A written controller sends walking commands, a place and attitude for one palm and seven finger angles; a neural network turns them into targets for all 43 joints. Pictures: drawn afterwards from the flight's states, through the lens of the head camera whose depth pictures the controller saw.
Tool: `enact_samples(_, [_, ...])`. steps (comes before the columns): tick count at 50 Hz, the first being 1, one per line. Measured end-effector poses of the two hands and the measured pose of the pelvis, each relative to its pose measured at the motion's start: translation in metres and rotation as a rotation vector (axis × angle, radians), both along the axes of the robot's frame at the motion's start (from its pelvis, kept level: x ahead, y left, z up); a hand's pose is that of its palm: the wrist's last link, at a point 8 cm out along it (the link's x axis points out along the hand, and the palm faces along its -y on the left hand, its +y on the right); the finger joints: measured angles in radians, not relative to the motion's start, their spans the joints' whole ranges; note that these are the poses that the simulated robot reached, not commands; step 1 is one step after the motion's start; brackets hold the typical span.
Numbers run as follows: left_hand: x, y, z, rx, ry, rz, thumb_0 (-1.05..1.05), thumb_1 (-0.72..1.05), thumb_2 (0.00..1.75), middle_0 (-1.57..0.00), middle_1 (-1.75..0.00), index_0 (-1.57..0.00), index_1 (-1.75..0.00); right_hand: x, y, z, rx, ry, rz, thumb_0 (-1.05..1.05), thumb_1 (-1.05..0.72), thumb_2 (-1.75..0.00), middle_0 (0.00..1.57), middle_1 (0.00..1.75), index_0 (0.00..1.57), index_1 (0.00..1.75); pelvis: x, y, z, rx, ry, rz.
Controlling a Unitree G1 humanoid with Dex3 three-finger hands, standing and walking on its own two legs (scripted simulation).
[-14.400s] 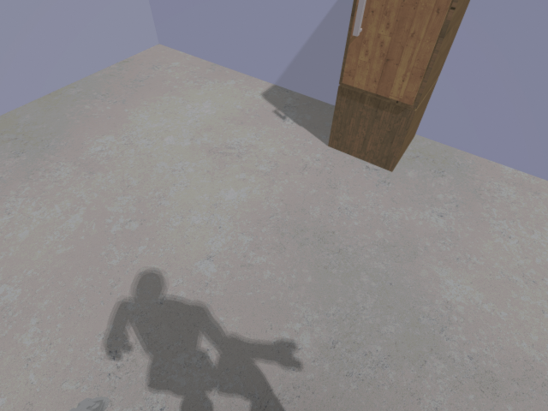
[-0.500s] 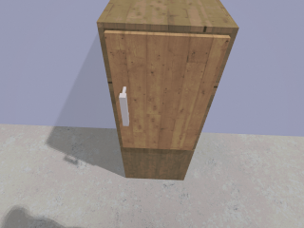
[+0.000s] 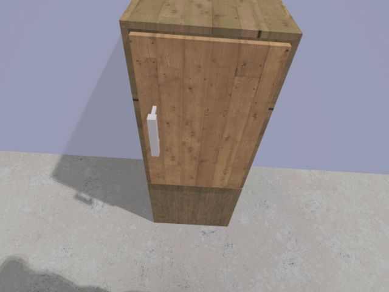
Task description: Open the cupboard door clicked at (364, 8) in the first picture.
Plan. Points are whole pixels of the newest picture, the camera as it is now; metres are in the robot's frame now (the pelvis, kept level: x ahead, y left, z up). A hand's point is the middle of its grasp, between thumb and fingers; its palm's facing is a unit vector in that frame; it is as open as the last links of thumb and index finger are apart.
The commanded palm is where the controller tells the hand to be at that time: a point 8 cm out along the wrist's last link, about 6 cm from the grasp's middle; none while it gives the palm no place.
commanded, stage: shuffle to correct the standing spot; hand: left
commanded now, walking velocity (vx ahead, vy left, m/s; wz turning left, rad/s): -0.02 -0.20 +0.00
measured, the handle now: (154, 131) +0.54 +0.15 -0.02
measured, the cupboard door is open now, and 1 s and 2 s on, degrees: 0 0 0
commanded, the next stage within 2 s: come to a stop and stand still in 0.04 s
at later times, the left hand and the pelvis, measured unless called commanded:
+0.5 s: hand out of the picture -0.01 +0.12 -0.18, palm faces +0.07 -0.99 -0.14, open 7.3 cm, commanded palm none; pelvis +0.00 -0.03 +0.01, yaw +2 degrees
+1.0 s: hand out of the picture +0.03 +0.16 -0.17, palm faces +0.01 -0.98 -0.22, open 7.4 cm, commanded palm none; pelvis +0.01 -0.02 +0.00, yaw +0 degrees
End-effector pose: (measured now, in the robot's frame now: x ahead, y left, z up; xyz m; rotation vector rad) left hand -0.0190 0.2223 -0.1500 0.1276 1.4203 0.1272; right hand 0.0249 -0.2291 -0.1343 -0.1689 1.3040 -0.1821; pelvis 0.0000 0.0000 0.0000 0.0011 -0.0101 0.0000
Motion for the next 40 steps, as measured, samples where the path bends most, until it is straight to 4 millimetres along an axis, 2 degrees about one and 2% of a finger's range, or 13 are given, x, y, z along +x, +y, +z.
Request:
enact_samples(7, [0.000, -0.020, 0.001, 0.013, -0.010, 0.011, 0.01, 0.91, 0.90, -0.20, -0.30, -0.19, -0.30, -0.011, -0.029, -0.008, -0.010, 0.034, -0.017, 0.00, -0.90, -0.90, 0.20, 0.29, 0.20, 0.30, -0.005, -0.024, -0.005, -0.013, 0.013, 0.001])
enact_samples(11, [0.001, -0.033, -0.001, 0.007, -0.034, 0.040, 0.01, 0.91, 0.90, -0.20, -0.30, -0.20, -0.30, -0.012, -0.041, -0.006, -0.025, 0.052, -0.004, 0.00, -0.91, -0.90, 0.20, 0.29, 0.20, 0.30, -0.005, -0.033, -0.005, -0.017, 0.013, 0.019])
enact_samples(14, [0.005, -0.043, -0.004, -0.010, -0.056, 0.051, 0.01, 0.91, 0.90, -0.20, -0.30, -0.20, -0.30, -0.009, -0.040, -0.004, -0.023, 0.044, 0.008, 0.01, -0.91, -0.90, 0.20, 0.29, 0.20, 0.30, -0.003, -0.035, -0.005, -0.021, 0.005, 0.026])
enact_samples(19, [0.008, -0.050, -0.007, -0.030, -0.057, 0.050, 0.02, 0.93, 0.90, -0.20, -0.30, -0.20, -0.30, -0.008, -0.029, -0.001, -0.008, 0.036, 0.025, 0.01, -0.93, -0.90, 0.20, 0.29, 0.20, 0.30, 0.000, -0.036, -0.001, -0.016, -0.017, 0.026])
enact_samples(27, [-0.003, -0.049, 0.004, -0.019, -0.035, 0.053, 0.02, 0.93, 0.90, -0.20, -0.30, -0.20, -0.30, -0.016, -0.023, 0.000, 0.023, 0.068, 0.038, 0.02, -0.95, -0.90, 0.20, 0.29, 0.20, 0.30, 0.000, -0.034, 0.007, -0.004, -0.018, 0.030])
enact_samples(32, [-0.012, -0.040, 0.006, 0.012, -0.008, 0.018, 0.01, 0.92, 0.90, -0.20, -0.30, -0.20, -0.30, -0.019, -0.018, -0.010, 0.049, 0.047, 0.028, 0.01, -0.93, -0.90, 0.20, 0.29, 0.20, 0.30, -0.004, -0.026, 0.001, -0.019, -0.009, 0.025])
enact_samples(35, [-0.009, -0.029, 0.008, 0.034, -0.004, 0.009, 0.01, 0.91, 0.90, -0.20, -0.30, -0.20, -0.30, -0.021, -0.011, -0.015, 0.068, 0.035, 0.020, 0.01, -0.93, -0.90, 0.20, 0.29, 0.20, 0.30, -0.001, -0.022, -0.001, -0.011, -0.009, 0.023])
enact_samples(40, [0.008, -0.016, 0.014, 0.066, -0.038, 0.005, 0.01, 0.91, 0.90, -0.20, -0.30, -0.20, -0.30, -0.027, 0.002, -0.019, 0.100, 0.056, 0.023, 0.01, -0.93, -0.90, 0.20, 0.29, 0.20, 0.30, 0.004, -0.017, 0.000, 0.003, -0.008, 0.018])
